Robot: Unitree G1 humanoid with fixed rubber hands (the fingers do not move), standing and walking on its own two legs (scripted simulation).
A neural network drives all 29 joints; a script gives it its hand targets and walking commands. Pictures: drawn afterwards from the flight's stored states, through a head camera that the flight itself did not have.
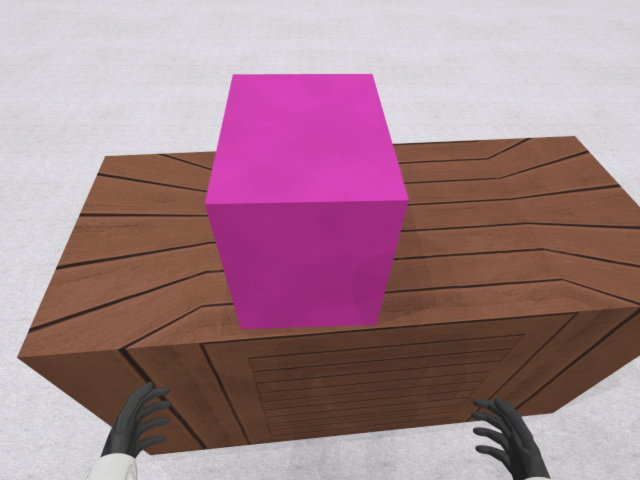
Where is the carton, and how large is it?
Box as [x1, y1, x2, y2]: [205, 74, 408, 328]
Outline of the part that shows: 233,74 205,200 205,206 240,327 266,328 375,324 408,199 372,74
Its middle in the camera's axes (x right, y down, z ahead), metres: -0.03 -0.06 +0.64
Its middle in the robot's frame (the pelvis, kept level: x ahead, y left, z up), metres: +0.51 +0.05 +0.03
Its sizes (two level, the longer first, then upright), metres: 0.303 0.229 0.291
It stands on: a pedestal, 0.67 m high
